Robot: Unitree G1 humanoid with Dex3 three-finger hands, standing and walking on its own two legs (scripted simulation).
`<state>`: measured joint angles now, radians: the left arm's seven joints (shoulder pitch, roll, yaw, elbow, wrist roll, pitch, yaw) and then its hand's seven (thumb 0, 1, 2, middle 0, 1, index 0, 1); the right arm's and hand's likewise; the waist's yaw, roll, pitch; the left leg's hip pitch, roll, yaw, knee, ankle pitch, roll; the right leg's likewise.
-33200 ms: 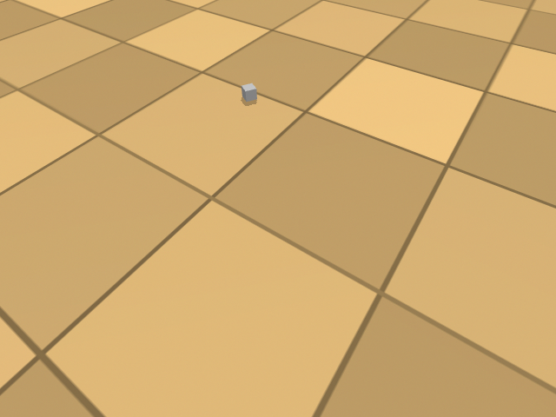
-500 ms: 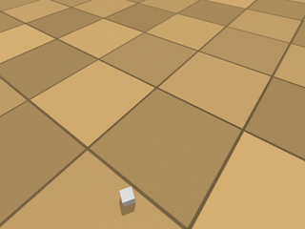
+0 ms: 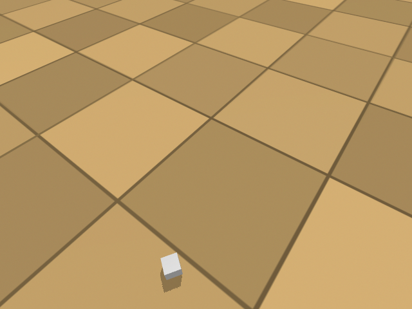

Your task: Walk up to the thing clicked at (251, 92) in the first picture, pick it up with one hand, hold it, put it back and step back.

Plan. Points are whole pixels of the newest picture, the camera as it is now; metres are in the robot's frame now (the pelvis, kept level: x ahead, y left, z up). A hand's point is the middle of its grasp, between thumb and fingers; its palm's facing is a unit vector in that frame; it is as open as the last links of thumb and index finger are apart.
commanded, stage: stand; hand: left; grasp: from above
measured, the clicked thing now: (171, 266) +0.42 +0.20 -0.74
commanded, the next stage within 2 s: step back in 0.78 s
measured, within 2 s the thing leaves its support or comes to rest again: neither
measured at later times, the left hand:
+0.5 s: hand out of the picture +0.06 +0.25 -0.16, palm faces +0.02 -0.94 -0.34, open 7.4 cm
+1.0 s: hand out of the picture +0.08 +0.28 -0.17, palm faces +0.01 -0.92 -0.38, open 7.4 cm
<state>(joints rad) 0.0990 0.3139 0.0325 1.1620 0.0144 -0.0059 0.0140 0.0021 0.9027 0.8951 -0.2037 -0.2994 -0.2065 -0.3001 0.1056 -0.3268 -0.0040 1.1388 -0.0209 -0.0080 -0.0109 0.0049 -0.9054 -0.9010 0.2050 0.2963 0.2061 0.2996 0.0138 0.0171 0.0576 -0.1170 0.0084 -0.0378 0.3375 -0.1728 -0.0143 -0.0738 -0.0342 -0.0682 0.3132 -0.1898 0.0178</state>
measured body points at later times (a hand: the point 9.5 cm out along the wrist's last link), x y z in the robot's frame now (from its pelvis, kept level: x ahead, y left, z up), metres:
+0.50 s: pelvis +0.00 +0.00 +0.00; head +0.01 -0.01 +0.45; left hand +0.06 +0.30 -0.13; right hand +0.08 -0.29 -0.14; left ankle +0.01 +0.13 -0.75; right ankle -0.01 -0.13 -0.75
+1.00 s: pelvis -0.03 +0.02 -0.01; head +0.02 +0.02 +0.43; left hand +0.08 +0.33 -0.14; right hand +0.06 -0.31 -0.14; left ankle -0.03 +0.13 -0.73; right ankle -0.01 -0.13 -0.75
